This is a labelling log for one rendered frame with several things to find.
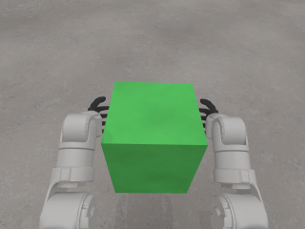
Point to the right robot forearm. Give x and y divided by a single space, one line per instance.
231 154

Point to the left robot forearm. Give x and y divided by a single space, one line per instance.
74 165

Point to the right robot hand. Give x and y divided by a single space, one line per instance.
212 110

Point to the carton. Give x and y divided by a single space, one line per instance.
153 140

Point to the right robot upper arm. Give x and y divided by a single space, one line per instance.
238 211

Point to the left robot hand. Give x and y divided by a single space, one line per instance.
93 107

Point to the left robot upper arm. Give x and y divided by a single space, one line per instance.
70 210

